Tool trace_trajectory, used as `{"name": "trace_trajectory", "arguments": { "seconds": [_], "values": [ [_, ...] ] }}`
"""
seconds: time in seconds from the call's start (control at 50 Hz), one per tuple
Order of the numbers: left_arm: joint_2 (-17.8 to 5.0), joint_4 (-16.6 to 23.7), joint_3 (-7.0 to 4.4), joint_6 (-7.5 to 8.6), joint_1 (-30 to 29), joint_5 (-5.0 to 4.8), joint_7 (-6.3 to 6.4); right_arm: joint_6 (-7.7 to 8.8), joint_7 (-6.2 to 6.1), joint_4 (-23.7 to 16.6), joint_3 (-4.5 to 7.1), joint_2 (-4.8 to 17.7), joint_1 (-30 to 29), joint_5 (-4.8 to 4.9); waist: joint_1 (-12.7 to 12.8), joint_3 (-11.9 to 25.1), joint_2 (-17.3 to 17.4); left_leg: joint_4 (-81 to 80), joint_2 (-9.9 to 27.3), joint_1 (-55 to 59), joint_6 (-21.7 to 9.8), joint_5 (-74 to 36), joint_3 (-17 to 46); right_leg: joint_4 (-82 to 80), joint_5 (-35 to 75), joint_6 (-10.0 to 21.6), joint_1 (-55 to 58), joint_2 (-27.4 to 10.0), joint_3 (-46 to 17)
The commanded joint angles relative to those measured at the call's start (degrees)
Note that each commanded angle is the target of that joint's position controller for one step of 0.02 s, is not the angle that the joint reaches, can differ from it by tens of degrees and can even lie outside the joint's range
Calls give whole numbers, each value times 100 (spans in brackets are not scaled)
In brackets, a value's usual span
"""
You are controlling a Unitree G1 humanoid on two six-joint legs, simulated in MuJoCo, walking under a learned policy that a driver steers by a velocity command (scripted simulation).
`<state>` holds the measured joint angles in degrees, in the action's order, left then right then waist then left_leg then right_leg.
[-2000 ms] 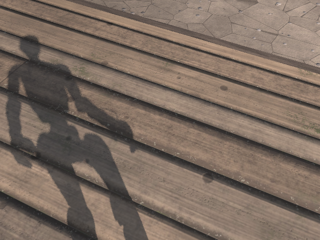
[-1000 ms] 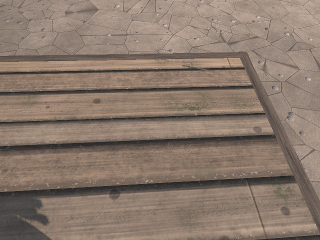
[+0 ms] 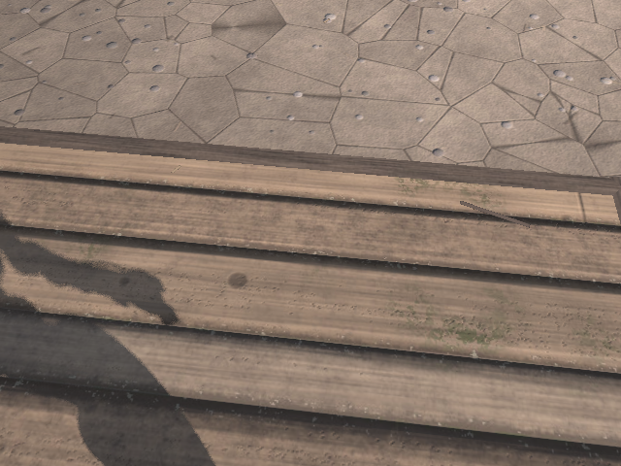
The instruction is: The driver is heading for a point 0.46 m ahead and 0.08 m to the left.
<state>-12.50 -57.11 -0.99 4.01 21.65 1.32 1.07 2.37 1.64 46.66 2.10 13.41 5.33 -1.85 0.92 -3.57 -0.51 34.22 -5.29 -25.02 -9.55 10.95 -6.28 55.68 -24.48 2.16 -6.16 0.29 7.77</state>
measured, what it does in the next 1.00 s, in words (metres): walks ahead, turning left: right foot, then left foot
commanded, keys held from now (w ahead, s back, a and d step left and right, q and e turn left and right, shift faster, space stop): w+q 0.10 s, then q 0.58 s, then no key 0.32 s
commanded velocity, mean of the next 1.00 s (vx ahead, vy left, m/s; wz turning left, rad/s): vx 0.17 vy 0.00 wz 0.49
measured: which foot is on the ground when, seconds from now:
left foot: down 0.00-0.44, up 0.46-0.84, down 0.86-1.00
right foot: up 0.00-0.42, down 0.44-0.86, up 0.88-1.00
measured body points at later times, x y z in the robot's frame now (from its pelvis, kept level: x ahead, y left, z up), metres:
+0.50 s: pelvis +0.22 -0.02 +0.01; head +0.27 -0.02 +0.45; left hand +0.33 +0.27 -0.09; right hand +0.34 -0.30 -0.13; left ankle +0.09 +0.04 -0.66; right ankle +0.35 -0.09 -0.72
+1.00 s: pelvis +0.23 +0.00 +0.03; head +0.22 +0.03 +0.47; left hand +0.16 +0.27 -0.12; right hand +0.47 -0.15 -0.07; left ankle +0.19 +0.07 -0.72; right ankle +0.31 -0.11 -0.67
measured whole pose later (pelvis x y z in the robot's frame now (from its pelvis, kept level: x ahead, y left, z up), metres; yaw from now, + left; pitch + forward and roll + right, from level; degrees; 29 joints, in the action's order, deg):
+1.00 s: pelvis +0.23 +0.00 +0.03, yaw +30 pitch -1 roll -1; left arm -16.0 -46.2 -2.6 -3.5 14.8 1.0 0.2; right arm -1.8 -0.2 43.0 0.4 12.9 11.3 -1.6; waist 1.6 -1.7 -2.6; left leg 25.9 -1.9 -11.7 -3.1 13.5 0.8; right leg 46.9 -22.5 -0.5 -23.1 -1.4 1.6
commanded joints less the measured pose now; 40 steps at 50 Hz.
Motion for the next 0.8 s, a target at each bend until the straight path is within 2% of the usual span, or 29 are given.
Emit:
{"name": "trace_trajectory", "arguments": {
  "seconds": [0.02, 0.04, 0.06, 0.08, 0.1, 0.12, 0.16, 0.2, 0.26, 0.34, 0.36, 0.4, 0.42, 0.44, 0.46, 0.48, 0.5, 0.52, 0.54, 0.56, 0.62, 0.68, 0.72, 0.8],
  "values": [
    [-861, 939, -164, 279, -634, -40, -105, -107, -124, 168, 445, 1296, 1423, 171, -601, 957, 170, -1838, 2328, 3525, -1480, -152, 3821, 2645, 397, 4, -3772, -222, -1153],
    [-841, 924, -166, 306, -596, -61, -101, -96, -126, 194, 370, 960, 1224, 141, -309, 411, -255, -2017, 2093, 2643, -1191, -743, 3308, 2029, 629, -21, -3446, -414, -1082],
    [-790, 960, -170, 217, -645, 19, -91, -48, -145, 203, 327, 827, 1090, 148, -120, 196, -312, -2068, 1800, 2093, -996, -1233, 2896, 1605, 628, -104, -3120, -544, -1108],
    [-707, 939, -142, 85, -515, 115, -98, 0, -157, 187, 294, 752, 996, 156, 23, 206, -235, -2130, 1564, 1740, -889, -1537, 2560, 1350, 636, -200, -2759, -580, -1080],
    [-642, 960, -136, -28, -466, 160, -113, 61, -148, 197, 289, 772, 1042, 174, 80, 252, -130, -2147, 1440, 1580, -855, -1782, 2396, 1126, 622, -277, -2605, -580, -1032],
    [-602, 1001, -131, -109, -493, 161, -118, 113, -142, 212, 305, 861, 1095, 180, 115, 204, -76, -2105, 1352, 1445, -842, -2504, 2228, 935, 657, -363, -2578, -547, -934],
    [-561, 1137, -124, -178, -711, 125, -105, 138, -133, 227, 348, 1053, 1237, 163, 112, 190, 18, -1920, 1184, 1298, -715, -3858, 1915, 433, 952, -511, -2568, -458, -784],
    [-548, 1307, -109, -200, -1078, 101, -91, 83, -136, 239, 352, 1071, 1401, 172, -10, 275, 200, -1657, 962, 1344, -431, -4593, 1700, -115, 1344, -573, -2568, -340, -677],
    [-589, 1532, -79, -215, -1595, 27, -87, -42, -186, 228, 355, 1058, 1662, 186, -289, 491, 491, -1355, 811, 1689, -44, -4678, 1765, -810, 1886, -528, -2529, -153, -675],
    [-737, 1713, -53, -183, -2009, -29, -45, -194, -280, 163, 382, 1091, 1838, 105, -493, 502, 576, -890, 929, 2269, 38, -4461, 2242, -1560, 1805, -429, -2561, 60, -840],
    [-806, 1698, -61, -154, -1909, -36, -26, -217, -300, 109, 394, 1108, 1759, 78, -436, 498, 596, -710, 948, 2306, 74, -4401, 2388, -1831, 1694, -371, -2371, 101, -928],
    [-995, 1547, -110, -75, -1313, -36, 28, -203, -310, -53, 426, 1197, 1365, 76, -108, 576, 663, -203, 826, 2083, 277, -4205, 2620, -2649, 1682, -175, -1450, 214, -1024],
    [-1075, 1436, -138, 12, -797, 11, 74, -151, -280, -134, 420, 1192, 1132, 154, 222, 710, 514, 424, 576, 1772, 449, -3883, 2573, -3358, 2520, -40, -586, 67, -1085],
    [-1491, 1432, -219, 73, -206, 74, 152, -77, -246, -378, 319, 854, 1225, 264, 327, 1429, -283, 1791, 257, 1057, 674, -1911, 2181, -3209, 4394, 297, 822, -1316, -2147],
    [-1734, 1606, -244, -44, -421, 23, 133, -126, -309, -357, 299, 561, 2193, 337, -179, 2005, -1314, 3148, -727, -5, 740, 3054, 1353, -2944, 7259, 1148, 1649, -2887, -3708],
    [-1426, 1614, -233, -182, -354, -121, 85, -243, -367, -107, 359, 935, 2616, 85, -284, 2182, -675, 3854, -283, -158, 760, 3076, 1269, -2712, 7189, 1462, 1413, -2921, -3792],
    [-1155, 1744, -204, -243, -752, -123, 125, -338, -340, -95, 371, 1007, 2227, 52, -237, 1842, -639, 4189, -89, -424, 834, 2502, 1145, -3123, 5250, 1575, 876, -2717, -3614],
    [-778, 1835, -86, -304, -1130, -101, 146, -422, -282, -184, 395, 1122, 1617, 7, -180, 1127, -270, 3934, 139, -447, 930, 2034, 1097, -3564, 3866, 1276, 125, -2107, -2825],
    [-738, 1853, -56, -336, -1347, -40, 169, -495, -199, -294, 408, 1063, 1331, 30, -219, 742, -564, 3704, 228, -395, 1033, 1753, 1065, -3782, 3283, 1026, -319, -1697, -2250],
    [-818, 1822, -76, -348, -1355, 14, 177, -570, -129, -294, 386, 974, 1388, 48, -248, 582, -780, 3671, 219, -227, 1122, 1575, 963, -3870, 3378, 957, -625, -1464, -1812],
    [-910, 1731, -144, -300, -1182, 41, 144, -636, -59, -376, 327, 795, 1396, 116, -287, 709, -738, 3249, 189, -42, 1179, 1367, 821, -3882, 3536, 983, -668, -1387, -1277],
    [-981, 1723, -201, -319, -1124, 42, 114, -692, -12, -541, 275, 739, 1102, 68, -215, 729, -818, 2601, 388, -50, 1148, 1271, 719, -3998, 2714, 1051, -624, -1570, -1146],
    [-1038, 1704, -234, -353, -1112, 54, 71, -712, 34, -665, 205, 649, 863, 73, -143, 687, -889, 1899, 465, 308, 1069, 1278, 653, -4057, 2039, 1025, -849, -1552, -1067],
    [-1242, 1620, -319, -453, -987, 56, -24, -657, 20, -721, 137, 649, 816, 99, -76, 710, -934, 689, 342, 959, 859, 1359, 395, -3822, 1755, 966, -910, -1627, -1109]
  ]
}}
